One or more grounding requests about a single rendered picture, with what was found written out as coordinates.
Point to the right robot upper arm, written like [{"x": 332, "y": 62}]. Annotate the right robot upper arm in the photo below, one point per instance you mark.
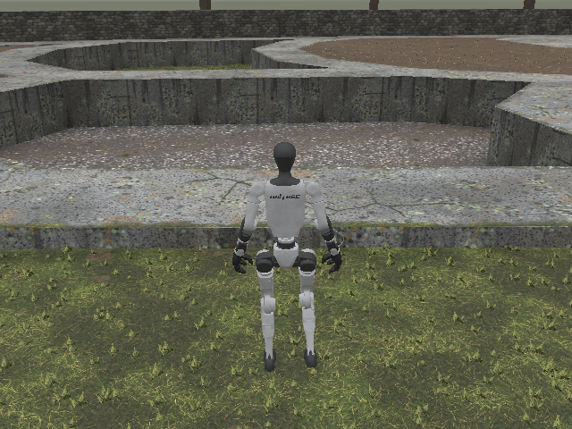
[{"x": 313, "y": 189}]

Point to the right robot thigh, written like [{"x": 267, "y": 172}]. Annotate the right robot thigh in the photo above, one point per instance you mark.
[{"x": 307, "y": 263}]

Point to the robot right forearm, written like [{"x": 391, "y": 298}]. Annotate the robot right forearm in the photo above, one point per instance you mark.
[{"x": 330, "y": 240}]

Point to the left robot hand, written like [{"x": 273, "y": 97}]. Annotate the left robot hand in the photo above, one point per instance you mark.
[{"x": 237, "y": 260}]

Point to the left robot upper arm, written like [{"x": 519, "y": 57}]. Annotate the left robot upper arm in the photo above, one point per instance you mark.
[{"x": 257, "y": 189}]

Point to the robot left forearm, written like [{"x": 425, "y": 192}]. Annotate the robot left forearm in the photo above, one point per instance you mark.
[{"x": 243, "y": 240}]

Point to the robot head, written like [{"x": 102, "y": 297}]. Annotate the robot head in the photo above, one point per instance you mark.
[{"x": 284, "y": 154}]

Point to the right robot hand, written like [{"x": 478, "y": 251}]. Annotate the right robot hand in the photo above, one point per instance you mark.
[{"x": 334, "y": 259}]

